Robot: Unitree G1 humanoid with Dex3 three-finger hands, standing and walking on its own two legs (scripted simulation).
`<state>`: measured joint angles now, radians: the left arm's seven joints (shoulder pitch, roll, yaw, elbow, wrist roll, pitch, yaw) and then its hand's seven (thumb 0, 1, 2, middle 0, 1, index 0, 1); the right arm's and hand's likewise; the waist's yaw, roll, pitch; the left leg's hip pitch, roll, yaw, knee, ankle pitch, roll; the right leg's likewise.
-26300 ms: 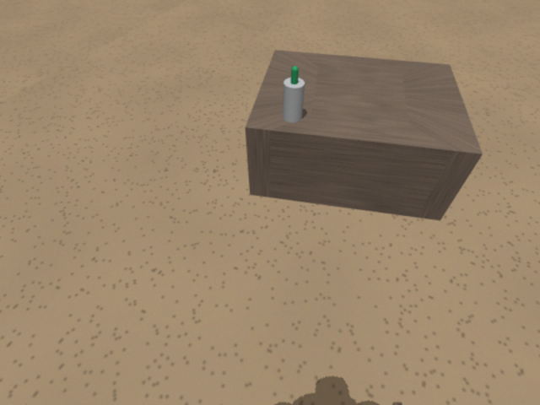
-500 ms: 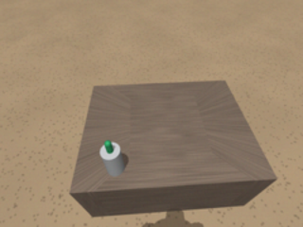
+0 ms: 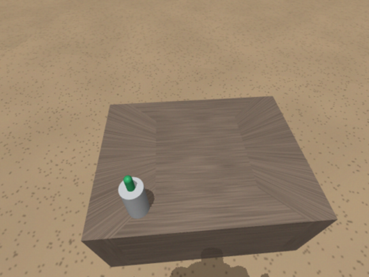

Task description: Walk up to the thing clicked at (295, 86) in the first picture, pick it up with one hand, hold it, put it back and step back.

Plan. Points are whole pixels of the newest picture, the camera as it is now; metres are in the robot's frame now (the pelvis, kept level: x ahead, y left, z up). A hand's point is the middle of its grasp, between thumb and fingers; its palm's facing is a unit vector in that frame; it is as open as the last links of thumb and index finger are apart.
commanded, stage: stand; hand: left
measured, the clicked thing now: (133, 194) +0.42 +0.19 -0.25
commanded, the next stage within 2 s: step back in 0.84 s
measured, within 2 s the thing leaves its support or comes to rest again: neither
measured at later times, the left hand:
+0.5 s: hand out of the picture +0.06 +0.25 -0.16, palm faces -0.01 -0.94 -0.34, open 7.4 cm
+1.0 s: hand out of the picture +0.06 +0.26 -0.16, palm faces +0.00 -0.92 -0.39, open 7.4 cm
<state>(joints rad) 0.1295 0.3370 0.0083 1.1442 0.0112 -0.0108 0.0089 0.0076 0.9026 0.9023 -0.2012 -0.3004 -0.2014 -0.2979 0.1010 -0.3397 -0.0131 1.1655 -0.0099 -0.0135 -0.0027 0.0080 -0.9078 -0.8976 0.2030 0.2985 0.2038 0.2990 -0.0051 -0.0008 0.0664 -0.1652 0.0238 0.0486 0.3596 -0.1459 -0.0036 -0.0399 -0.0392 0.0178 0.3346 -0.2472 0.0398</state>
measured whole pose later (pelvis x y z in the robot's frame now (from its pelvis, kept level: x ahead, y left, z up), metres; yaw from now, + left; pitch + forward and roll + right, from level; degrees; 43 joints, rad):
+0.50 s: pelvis +0.00 +0.00 +0.00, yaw +0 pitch -3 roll +0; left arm 0.13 0.34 0.01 1.13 0.01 -0.01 0.01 0.01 0.90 0.90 -0.20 -0.30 -0.20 -0.30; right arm 0.09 -0.34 -0.01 1.16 -0.01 -0.01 0.00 0.01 -0.91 -0.90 0.20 0.30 0.20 0.30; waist -0.01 0.00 0.06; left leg -0.16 0.03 0.04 0.35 -0.14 -0.01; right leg -0.03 -0.03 0.01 0.32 -0.24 0.03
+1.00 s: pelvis -0.03 -0.02 -0.01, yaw +0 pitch -2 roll +0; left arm 0.09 0.39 0.05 1.03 0.00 0.02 0.01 0.01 0.90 0.90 -0.20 -0.30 -0.20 -0.30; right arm 0.05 -0.36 -0.05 1.05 0.01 0.02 0.01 0.01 -0.91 -0.90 0.20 0.30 0.21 0.30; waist 0.00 -0.01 0.15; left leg -0.29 0.04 0.04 0.49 -0.16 -0.01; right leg -0.24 -0.01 0.01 0.63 -0.34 -0.02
